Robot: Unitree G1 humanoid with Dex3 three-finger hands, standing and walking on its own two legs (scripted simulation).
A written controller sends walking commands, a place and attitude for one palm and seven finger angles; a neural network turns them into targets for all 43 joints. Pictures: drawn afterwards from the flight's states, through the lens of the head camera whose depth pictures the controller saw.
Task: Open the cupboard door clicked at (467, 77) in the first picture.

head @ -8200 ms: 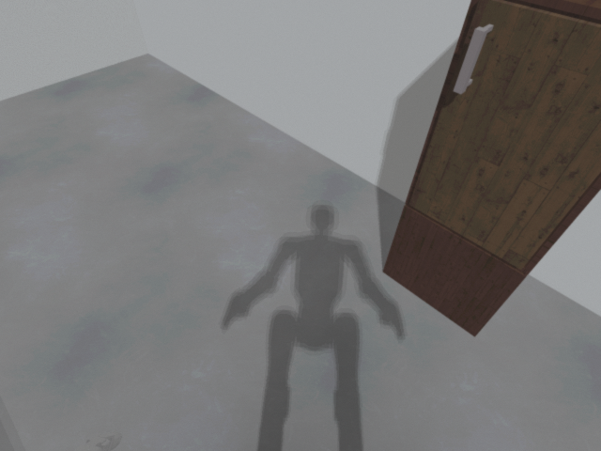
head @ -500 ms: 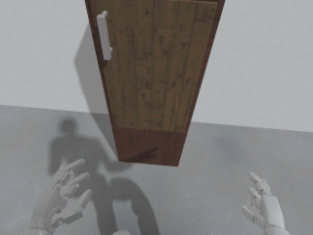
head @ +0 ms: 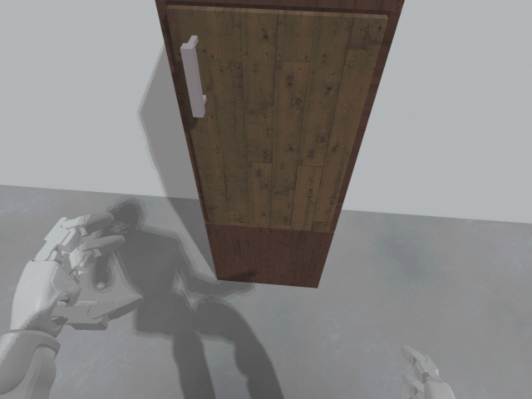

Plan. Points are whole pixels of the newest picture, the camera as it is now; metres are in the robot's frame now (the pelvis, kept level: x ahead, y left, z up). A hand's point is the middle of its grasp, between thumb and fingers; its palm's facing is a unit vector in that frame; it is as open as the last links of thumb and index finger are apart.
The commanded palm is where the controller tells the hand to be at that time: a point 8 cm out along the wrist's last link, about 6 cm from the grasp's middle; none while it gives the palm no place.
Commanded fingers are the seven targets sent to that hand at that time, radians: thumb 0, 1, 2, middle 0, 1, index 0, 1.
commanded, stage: raise the hand with hooked fingers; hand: left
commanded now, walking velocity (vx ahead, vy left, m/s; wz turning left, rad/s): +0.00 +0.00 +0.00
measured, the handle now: (196, 77) +0.61 +0.17 +0.17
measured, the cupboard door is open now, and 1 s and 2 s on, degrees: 0 0 0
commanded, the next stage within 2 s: move the hooked fingers beside the handle in 1.14 s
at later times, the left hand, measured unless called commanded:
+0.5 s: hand (74, 227) +0.28 +0.26 +0.15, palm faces +0.03 -1.00 -0.07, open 13.9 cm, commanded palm +0.25 +0.31 +0.17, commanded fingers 0.00 -0.50 0.30 -0.30 -1.20 -0.30 -1.20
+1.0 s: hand (79, 201) +0.30 +0.25 +0.18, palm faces +0.06 -1.00 -0.04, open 14.0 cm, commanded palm +0.27 +0.29 +0.19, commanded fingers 0.00 -0.50 0.30 -0.30 -1.20 -0.30 -1.20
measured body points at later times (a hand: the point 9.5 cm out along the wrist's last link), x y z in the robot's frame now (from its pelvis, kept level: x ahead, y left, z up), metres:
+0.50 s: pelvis +0.01 -0.01 +0.02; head +0.01 -0.02 +0.47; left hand +0.27 +0.31 +0.16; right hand +0.20 -0.23 -0.05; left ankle +0.01 +0.10 -0.71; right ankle +0.00 -0.12 -0.71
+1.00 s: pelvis +0.01 -0.03 +0.03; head +0.00 -0.04 +0.48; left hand +0.29 +0.30 +0.18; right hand +0.18 -0.27 -0.05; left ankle +0.01 +0.10 -0.71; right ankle +0.00 -0.12 -0.71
